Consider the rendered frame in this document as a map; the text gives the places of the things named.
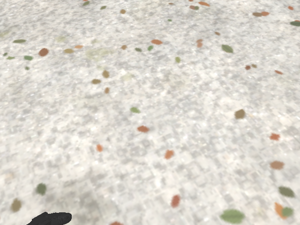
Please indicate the left robot hand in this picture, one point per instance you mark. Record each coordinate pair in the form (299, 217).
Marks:
(60, 218)

